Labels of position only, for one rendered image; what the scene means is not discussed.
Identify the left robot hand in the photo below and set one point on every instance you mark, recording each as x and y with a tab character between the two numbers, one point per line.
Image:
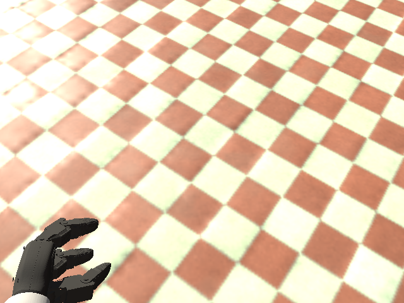
41	262

